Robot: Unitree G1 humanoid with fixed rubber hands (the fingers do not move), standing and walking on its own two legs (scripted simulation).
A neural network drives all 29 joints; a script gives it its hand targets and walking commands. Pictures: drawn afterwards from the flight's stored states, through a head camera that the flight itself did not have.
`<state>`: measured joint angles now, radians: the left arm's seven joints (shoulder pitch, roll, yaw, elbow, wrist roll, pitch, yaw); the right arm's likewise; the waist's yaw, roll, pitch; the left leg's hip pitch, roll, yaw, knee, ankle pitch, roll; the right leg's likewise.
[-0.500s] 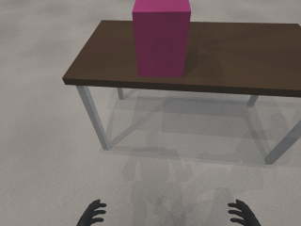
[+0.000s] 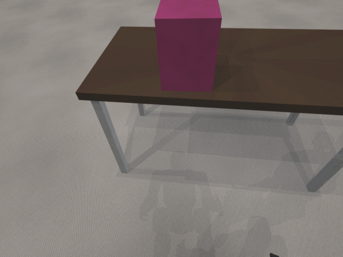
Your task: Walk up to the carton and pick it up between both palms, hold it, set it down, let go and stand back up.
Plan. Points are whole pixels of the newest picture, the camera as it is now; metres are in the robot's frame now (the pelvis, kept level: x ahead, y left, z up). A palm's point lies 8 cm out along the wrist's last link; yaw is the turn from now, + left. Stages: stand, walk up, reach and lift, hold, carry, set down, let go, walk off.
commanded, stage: stand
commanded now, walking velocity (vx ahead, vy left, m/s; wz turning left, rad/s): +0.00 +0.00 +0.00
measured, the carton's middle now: (187, 46) +0.82 +0.00 +0.08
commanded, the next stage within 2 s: walk up in 1.40 s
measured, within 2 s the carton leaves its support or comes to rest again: neither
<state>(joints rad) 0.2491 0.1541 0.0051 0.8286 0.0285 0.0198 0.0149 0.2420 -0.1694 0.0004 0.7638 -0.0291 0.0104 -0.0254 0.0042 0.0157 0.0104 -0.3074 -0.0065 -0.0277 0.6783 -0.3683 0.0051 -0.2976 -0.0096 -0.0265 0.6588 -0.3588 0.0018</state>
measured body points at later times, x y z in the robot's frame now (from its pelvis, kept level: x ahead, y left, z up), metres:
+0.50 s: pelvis -0.01 -0.01 +0.01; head +0.00 -0.02 +0.46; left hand +0.05 +0.22 -0.13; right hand +0.04 -0.23 -0.14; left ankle +0.00 +0.12 -0.72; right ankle -0.01 -0.12 -0.72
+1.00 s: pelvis -0.01 -0.02 +0.02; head -0.01 -0.02 +0.47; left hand -0.02 +0.20 -0.14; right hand -0.02 -0.22 -0.15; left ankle +0.00 +0.12 -0.72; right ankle -0.01 -0.12 -0.72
